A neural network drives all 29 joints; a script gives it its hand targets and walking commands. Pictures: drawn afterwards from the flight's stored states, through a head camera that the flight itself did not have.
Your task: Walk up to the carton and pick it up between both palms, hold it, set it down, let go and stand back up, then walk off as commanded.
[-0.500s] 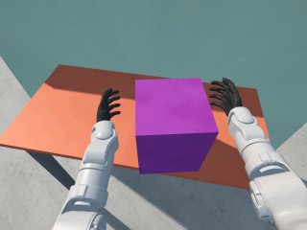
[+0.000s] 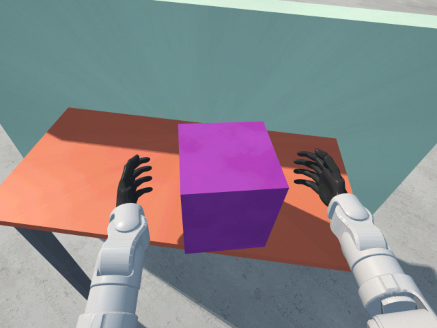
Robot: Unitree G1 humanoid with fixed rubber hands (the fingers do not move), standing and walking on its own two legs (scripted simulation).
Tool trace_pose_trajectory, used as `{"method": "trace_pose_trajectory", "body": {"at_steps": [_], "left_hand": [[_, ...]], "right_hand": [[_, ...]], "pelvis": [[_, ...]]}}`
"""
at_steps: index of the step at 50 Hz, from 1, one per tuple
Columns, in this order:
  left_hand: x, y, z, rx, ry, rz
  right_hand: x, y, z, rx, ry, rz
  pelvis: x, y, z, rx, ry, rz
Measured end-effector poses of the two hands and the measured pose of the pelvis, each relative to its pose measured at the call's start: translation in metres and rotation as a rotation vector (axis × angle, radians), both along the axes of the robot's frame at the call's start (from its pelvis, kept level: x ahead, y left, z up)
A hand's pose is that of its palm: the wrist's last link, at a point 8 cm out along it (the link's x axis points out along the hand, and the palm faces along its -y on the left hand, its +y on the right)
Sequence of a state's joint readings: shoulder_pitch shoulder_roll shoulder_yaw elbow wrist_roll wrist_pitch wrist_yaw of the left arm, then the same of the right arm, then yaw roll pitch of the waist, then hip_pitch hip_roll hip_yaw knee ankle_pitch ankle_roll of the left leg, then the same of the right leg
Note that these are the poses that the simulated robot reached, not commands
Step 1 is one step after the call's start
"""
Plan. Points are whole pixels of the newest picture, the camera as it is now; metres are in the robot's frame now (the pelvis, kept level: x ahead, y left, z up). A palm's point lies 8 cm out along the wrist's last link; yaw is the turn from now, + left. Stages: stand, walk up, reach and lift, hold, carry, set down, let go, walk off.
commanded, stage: set down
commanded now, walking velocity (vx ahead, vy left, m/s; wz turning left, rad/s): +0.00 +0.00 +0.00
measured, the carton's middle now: (223, 188) +0.39 +0.03 +0.04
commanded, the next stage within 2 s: none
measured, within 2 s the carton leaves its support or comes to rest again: neither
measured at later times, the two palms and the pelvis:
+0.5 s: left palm (121, 235) +0.25 +0.19 +0.07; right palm (355, 242) +0.29 -0.21 +0.06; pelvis +0.01 +0.01 +0.00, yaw -1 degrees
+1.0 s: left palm (120, 256) +0.21 +0.18 +0.07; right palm (371, 270) +0.25 -0.22 +0.06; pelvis +0.00 +0.01 +0.00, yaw -2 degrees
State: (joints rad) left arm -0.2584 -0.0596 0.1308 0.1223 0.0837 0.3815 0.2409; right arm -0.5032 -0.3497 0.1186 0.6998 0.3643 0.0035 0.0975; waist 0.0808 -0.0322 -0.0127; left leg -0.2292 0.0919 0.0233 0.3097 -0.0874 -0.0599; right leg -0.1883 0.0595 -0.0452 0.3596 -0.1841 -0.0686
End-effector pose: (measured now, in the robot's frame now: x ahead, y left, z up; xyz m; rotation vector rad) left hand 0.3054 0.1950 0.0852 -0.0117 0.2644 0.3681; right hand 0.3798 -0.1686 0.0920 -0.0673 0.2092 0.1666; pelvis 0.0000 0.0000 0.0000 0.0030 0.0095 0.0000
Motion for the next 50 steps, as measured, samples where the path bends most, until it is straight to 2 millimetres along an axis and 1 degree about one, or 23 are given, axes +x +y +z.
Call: {"method": "trace_pose_trajectory", "body": {"at_steps": [2,6,9,13,18,25,29,34,40,44,47,50], "left_hand": [[-0.005,-0.001,-0.001,-0.002,-0.001,-0.006],[-0.011,0.0,-0.012,-0.013,0.033,0.003],[-0.019,-0.001,-0.01,-0.019,0.002,-0.003],[-0.025,0.0,-0.015,-0.013,0.015,0.001],[-0.04,-0.002,-0.013,-0.017,-0.005,-0.01],[-0.06,-0.004,-0.013,-0.013,-0.007,-0.006],[-0.066,-0.008,-0.013,-0.013,-0.007,-0.018],[-0.071,-0.01,-0.014,-0.017,-0.002,-0.012],[-0.073,-0.012,-0.01,-0.02,-0.011,-0.016],[-0.08,-0.01,-0.016,-0.02,0.023,-0.005],[-0.087,-0.01,-0.017,-0.017,0.022,-0.01],[-0.091,-0.013,-0.02,-0.012,0.03,-0.034]], "right_hand": [[-0.005,-0.003,-0.001,-0.001,-0.003,-0.005],[-0.014,-0.01,-0.01,-0.012,0.022,-0.021],[-0.023,-0.013,-0.011,-0.006,0.004,-0.017],[-0.033,-0.018,-0.017,-0.009,0.011,-0.028],[-0.054,-0.022,-0.019,-0.007,-0.013,-0.026],[-0.086,-0.037,-0.03,-0.007,0.013,-0.048],[-0.1,-0.042,-0.033,-0.003,0.016,-0.055],[-0.109,-0.044,-0.033,-0.001,0.016,-0.056],[-0.11,-0.045,-0.029,0.003,0.008,-0.054],[-0.117,-0.043,-0.032,-0.005,0.024,-0.042],[-0.124,-0.047,-0.032,-0.01,0.022,-0.052],[-0.133,-0.055,-0.034,-0.022,0.026,-0.07]], "pelvis": [[0.001,0.001,0.0,-0.001,-0.007,0.002],[0.003,0.002,0.001,0.0,-0.012,-0.007],[0.005,0.003,0.001,-0.002,-0.021,-0.002],[0.005,0.005,0.001,0.0,-0.026,-0.009],[0.007,0.008,0.002,-0.001,-0.039,-0.007],[0.007,0.011,0.002,0.0,-0.06,-0.017],[0.005,0.013,0.002,0.002,-0.064,-0.025],[0.001,0.013,0.001,0.004,-0.071,-0.036],[-0.002,0.013,0.001,0.005,-0.07,-0.038],[0.0,0.014,0.002,0.004,-0.077,-0.036],[0.001,0.014,0.002,0.003,-0.084,-0.03],[0.003,0.015,0.002,0.003,-0.09,-0.03]]}}
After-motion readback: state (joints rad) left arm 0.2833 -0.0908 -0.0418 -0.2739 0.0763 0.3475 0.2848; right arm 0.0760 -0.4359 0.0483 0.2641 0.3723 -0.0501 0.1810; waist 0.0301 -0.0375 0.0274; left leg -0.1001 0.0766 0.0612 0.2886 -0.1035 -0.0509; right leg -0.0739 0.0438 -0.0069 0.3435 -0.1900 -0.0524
